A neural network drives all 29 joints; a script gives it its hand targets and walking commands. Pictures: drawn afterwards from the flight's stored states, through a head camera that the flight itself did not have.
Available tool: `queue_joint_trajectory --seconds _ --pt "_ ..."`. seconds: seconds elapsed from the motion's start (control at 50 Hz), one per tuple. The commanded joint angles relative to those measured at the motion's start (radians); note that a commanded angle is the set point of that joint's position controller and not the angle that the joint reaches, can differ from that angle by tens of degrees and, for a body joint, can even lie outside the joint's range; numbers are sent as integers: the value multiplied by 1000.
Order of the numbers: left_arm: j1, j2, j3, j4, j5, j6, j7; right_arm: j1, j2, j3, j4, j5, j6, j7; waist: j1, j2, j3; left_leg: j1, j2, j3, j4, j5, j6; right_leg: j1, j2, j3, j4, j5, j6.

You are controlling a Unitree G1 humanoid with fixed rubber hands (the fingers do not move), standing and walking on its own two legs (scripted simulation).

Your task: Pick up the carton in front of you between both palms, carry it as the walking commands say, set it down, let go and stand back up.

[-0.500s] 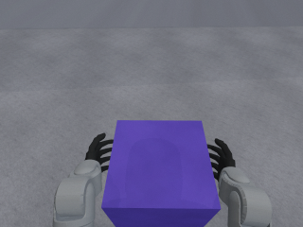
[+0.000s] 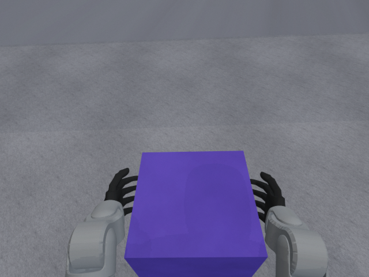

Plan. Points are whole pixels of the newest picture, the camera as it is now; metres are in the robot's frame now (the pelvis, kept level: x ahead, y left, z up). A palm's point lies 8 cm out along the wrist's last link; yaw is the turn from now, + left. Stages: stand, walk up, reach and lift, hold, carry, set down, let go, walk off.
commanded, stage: carry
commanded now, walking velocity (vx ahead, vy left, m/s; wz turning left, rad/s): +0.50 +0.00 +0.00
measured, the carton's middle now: (193, 223) +0.25 +0.00 -0.02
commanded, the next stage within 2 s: none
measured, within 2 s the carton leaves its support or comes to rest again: neither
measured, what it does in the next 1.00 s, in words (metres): walks ahead: left foot, then right foot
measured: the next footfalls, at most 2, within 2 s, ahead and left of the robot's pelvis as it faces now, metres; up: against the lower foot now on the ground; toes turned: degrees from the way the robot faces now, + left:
left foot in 0.32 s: +0.42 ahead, +0.12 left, +0.00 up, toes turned +8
right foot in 0.82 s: +0.75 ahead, -0.11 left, +0.00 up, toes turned -13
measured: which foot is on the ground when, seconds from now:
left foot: up 0.00-0.30, down 0.32-0.82, up 0.84-1.00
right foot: down 0.00-0.34, up 0.36-0.80, down 0.82-1.00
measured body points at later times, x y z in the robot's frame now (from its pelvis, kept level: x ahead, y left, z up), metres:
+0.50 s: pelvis +0.34 +0.05 +0.00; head +0.36 +0.06 +0.45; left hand +0.62 +0.17 +0.07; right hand +0.59 -0.13 +0.07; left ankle +0.38 +0.11 -0.75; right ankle +0.26 -0.09 -0.66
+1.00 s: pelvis +0.68 -0.03 +0.00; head +0.71 -0.05 +0.45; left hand +0.94 +0.12 +0.06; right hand +0.94 -0.18 +0.05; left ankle +0.58 +0.10 -0.65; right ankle +0.71 -0.10 -0.75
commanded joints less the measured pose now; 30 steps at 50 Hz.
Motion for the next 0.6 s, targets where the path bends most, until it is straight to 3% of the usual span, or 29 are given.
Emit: queue_joint_trajectory --seconds 0.0,0.12,0.22,0.26,0.28,0.3,0.32,0.34,0.36,0.4,0.42,0.44,0.5,0.58 --pt "-376 -962 -710 -121 -360 -35 -216 -356 987 724 -80 321 -56 187 -8 -139 -305 -126 22 7 -122 76 -15 352 -249 240 -183 196 -41" --pt "-352 -858 -704 -176 -353 -31 -207 -357 900 730 -157 326 -49 169 -7 -149 -178 -177 11 78 -427 215 -35 379 -207 137 -207 280 -45" --pt "-345 -750 -671 -194 -331 20 -170 -369 782 703 -188 345 6 154 -2 -170 -91 -86 -25 136 -594 292 5 394 -200 81 -190 430 -20" --pt "-354 -720 -665 -200 -328 42 -157 -364 747 679 -180 347 27 151 -15 -176 -136 79 -63 176 -616 257 27 398 -196 37 -55 631 6" --pt "-367 -707 -664 -204 -330 53 -153 -355 737 665 -167 344 35 150 -36 -145 -188 241 -104 213 -665 232 30 357 -164 -13 105 663 33" --pt "-387 -692 -663 -210 -330 63 -150 -348 731 650 -155 339 42 151 -55 -85 -260 443 -77 165 -665 161 27 243 -126 -20 303 530 52" --pt "-405 -696 -667 -218 -341 76 -148 -365 714 633 -142 330 45 154 -58 146 -368 699 197 -269 -705 11 148 -51 -60 11 614 275 97" --pt "-402 -711 -675 -213 -347 80 -153 -346 742 634 -116 341 45 158 -49 320 -382 773 330 -609 -888 69 241 -275 78 87 846 -264 110" --pt "-417 -749 -679 -189 -348 74 -158 -370 772 641 -134 361 43 164 -41 228 -346 739 337 -516 -876 216 243 -344 19 215 974 -301 82" --pt "-431 -838 -700 -170 -347 57 -171 -397 863 659 -128 363 27 179 -37 64 -326 605 284 -302 -838 398 183 -340 -73 239 910 -210 51" --pt "-440 -877 -706 -157 -346 46 -175 -428 894 670 -135 369 19 186 -30 40 -317 542 256 -236 -866 348 142 -305 -98 241 817 -160 53" --pt "-443 -902 -709 -148 -344 37 -176 -439 912 678 -136 373 11 191 -26 53 -320 506 233 -179 -892 283 117 -274 -93 216 769 -119 59" --pt "-414 -924 -715 -134 -327 15 -171 -424 910 686 -137 383 -2 203 -27 109 -280 492 204 -96 -957 193 118 -297 -83 160 610 -61 84" --pt "-417 -896 -718 -166 -326 15 -157 -411 865 680 -159 380 -2 202 -29 111 -213 545 172 -19 -976 280 124 -366 -76 107 398 48 106"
